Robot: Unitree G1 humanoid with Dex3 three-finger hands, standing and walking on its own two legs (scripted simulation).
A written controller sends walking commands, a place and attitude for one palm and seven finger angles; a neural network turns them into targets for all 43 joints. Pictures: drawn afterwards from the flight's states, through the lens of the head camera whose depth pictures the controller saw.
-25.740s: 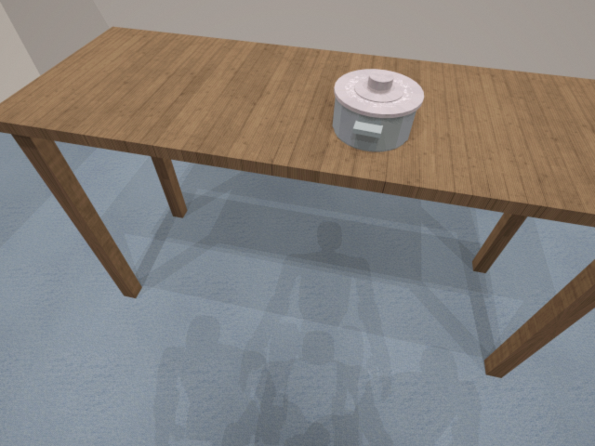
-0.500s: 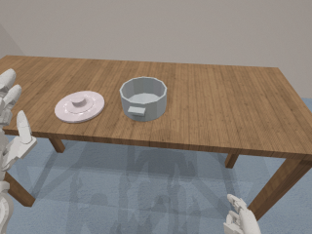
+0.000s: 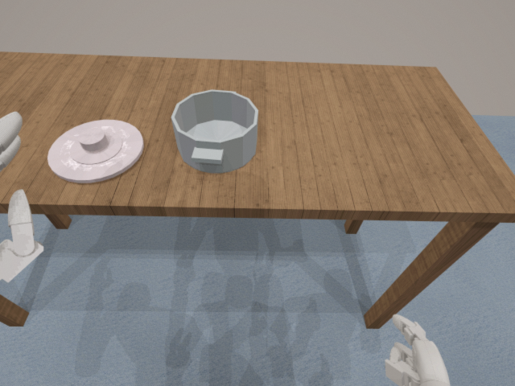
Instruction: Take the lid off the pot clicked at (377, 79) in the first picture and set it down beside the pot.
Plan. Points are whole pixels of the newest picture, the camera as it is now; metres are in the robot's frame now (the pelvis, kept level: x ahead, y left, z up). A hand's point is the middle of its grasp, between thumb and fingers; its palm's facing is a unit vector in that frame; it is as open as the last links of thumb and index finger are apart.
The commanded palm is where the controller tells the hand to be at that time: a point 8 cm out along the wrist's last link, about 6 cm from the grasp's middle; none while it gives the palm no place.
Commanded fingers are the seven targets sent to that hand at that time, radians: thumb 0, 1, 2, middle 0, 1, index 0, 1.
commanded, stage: step back with the hand held close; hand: left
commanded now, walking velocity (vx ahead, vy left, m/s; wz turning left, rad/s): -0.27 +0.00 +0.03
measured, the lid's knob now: (93, 139) +0.52 +0.35 +0.06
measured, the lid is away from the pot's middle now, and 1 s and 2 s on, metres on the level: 0.24 0.24 0.24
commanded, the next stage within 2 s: stop stepping back and stand still in 0.88 s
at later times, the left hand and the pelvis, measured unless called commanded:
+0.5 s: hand out of the picture +0.12 +0.24 +0.22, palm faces +0.42 -0.79 -0.45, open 7.4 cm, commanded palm +0.05 +0.29 +0.25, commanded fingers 0.00 0.90 0.90 -0.20 -0.30 -0.20 -0.30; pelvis -0.08 +0.01 -0.01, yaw +1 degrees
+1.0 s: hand out of the picture +0.00 +0.22 +0.23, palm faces +0.37 -0.81 -0.45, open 7.4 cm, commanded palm -0.09 +0.28 +0.25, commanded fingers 0.00 0.90 0.90 -0.20 -0.30 -0.20 -0.30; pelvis -0.22 +0.00 -0.01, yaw +0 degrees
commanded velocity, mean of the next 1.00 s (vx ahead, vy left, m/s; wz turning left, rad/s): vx -0.33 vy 0.00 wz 0.02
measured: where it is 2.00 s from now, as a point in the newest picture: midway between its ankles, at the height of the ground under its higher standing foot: outside the picture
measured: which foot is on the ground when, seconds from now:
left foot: down 0.00-0.78, up 0.80-0.94, down 0.96-1.00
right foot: down 0.00-0.46, up 0.48-0.70, down 0.72-1.00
